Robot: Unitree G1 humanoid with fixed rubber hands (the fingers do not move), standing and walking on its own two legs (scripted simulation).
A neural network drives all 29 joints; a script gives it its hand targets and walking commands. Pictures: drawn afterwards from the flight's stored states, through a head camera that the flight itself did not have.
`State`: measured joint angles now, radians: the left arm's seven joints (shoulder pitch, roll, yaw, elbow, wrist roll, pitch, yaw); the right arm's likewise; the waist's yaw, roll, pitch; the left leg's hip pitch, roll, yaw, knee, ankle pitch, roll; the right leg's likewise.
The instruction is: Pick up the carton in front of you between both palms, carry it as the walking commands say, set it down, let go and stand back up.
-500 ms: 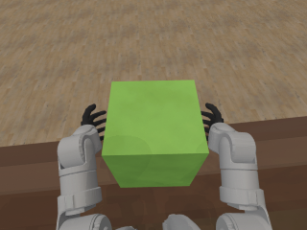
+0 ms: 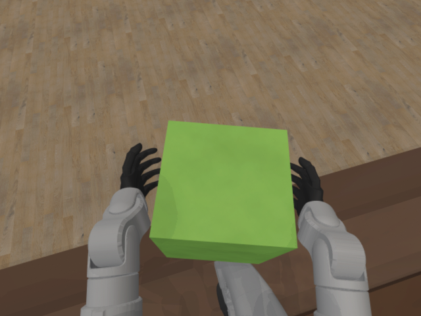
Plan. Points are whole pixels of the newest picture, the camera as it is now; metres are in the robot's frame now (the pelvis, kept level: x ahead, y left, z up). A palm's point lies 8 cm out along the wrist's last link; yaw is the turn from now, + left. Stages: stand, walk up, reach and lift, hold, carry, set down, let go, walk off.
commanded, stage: carry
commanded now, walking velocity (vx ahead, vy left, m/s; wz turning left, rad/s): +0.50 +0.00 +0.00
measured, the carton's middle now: (219, 201) +0.32 -0.08 -0.03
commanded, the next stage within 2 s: none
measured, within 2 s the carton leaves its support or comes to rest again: neither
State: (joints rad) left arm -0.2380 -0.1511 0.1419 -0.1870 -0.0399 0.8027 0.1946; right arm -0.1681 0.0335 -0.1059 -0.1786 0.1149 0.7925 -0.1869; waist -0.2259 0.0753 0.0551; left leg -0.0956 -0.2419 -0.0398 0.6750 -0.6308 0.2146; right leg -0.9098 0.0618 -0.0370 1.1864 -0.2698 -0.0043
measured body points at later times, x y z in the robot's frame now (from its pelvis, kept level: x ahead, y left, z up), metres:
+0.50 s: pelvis +0.48 -0.02 -0.25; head +0.47 -0.05 +0.20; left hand +0.78 +0.21 -0.13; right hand +0.84 -0.09 -0.18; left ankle +0.46 +0.06 -0.96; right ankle +0.34 -0.05 -0.81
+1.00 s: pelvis +0.98 -0.08 -0.35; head +1.01 -0.07 +0.10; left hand +1.19 +0.19 -0.33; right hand +1.36 -0.07 -0.27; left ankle +0.87 -0.04 -1.06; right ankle +0.78 -0.13 -0.96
